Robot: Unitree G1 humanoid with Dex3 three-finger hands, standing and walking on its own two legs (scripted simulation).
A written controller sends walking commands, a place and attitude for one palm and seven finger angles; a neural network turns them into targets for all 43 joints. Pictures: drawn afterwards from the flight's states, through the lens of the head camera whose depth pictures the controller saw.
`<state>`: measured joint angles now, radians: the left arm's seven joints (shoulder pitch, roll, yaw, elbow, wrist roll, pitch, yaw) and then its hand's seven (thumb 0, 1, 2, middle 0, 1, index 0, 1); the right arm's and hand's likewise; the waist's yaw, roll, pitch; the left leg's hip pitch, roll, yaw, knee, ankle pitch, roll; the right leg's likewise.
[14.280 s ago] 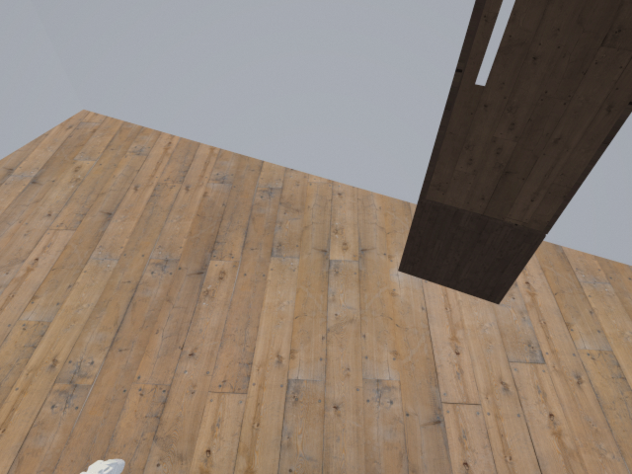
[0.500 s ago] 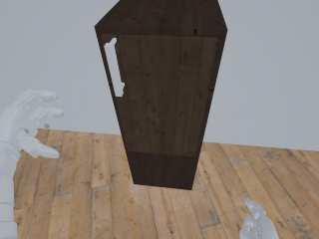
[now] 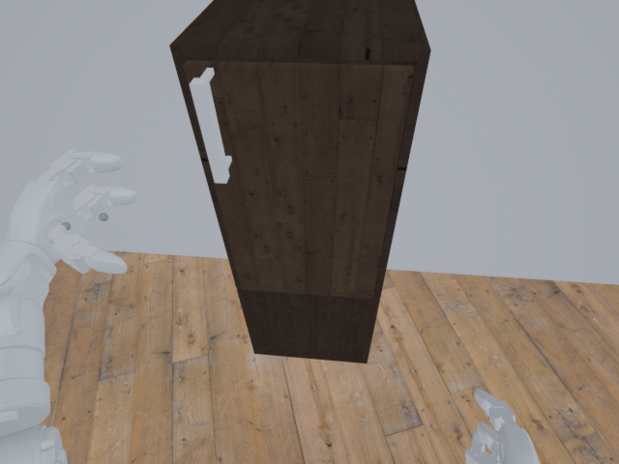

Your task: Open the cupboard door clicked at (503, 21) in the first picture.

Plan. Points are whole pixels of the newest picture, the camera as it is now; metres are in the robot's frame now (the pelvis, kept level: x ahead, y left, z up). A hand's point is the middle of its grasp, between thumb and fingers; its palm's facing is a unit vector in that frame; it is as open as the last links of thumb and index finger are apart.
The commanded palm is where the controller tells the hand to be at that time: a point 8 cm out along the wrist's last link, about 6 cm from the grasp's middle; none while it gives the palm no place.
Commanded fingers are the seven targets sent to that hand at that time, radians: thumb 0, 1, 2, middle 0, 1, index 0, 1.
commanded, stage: move the hooked fingers beside the handle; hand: left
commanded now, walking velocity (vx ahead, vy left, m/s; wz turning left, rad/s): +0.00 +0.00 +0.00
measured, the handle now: (215, 128) +0.58 +0.20 +0.16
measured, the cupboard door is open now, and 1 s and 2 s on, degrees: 0 0 0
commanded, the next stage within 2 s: none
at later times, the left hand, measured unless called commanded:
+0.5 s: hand (134, 180) +0.41 +0.26 +0.18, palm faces +0.00 -1.00 -0.02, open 14.0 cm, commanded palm +0.39 +0.31 +0.17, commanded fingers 0.00 -0.50 0.30 -0.30 -1.20 -0.30 -1.20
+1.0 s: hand (156, 152) +0.48 +0.26 +0.17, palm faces -0.01 -1.00 +0.00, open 14.0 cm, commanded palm +0.47 +0.31 +0.17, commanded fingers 0.00 -0.50 0.30 -0.30 -1.20 -0.30 -1.20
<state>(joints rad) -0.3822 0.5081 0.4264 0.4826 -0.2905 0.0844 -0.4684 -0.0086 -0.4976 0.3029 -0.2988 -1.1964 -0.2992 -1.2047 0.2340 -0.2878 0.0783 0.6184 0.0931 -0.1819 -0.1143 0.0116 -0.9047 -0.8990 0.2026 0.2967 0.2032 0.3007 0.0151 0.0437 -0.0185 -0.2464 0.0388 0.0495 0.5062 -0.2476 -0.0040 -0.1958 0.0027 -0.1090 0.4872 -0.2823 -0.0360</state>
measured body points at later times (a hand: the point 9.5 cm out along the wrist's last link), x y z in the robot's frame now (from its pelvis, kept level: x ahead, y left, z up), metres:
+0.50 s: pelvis +0.00 +0.02 +0.00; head +0.01 +0.01 +0.45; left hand +0.40 +0.32 +0.18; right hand +0.11 -0.24 -0.10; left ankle +0.01 +0.12 -0.74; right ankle -0.01 -0.09 -0.74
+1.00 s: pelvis +0.00 +0.02 -0.01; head +0.06 +0.03 +0.44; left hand +0.47 +0.31 +0.18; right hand +0.04 -0.26 -0.11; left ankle +0.01 +0.12 -0.74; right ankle -0.01 -0.09 -0.74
